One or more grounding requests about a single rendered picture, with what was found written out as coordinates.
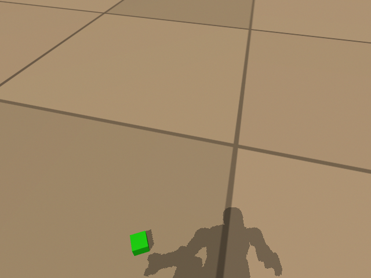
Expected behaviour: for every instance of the cube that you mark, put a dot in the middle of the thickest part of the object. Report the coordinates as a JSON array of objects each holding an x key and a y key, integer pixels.
[{"x": 139, "y": 243}]

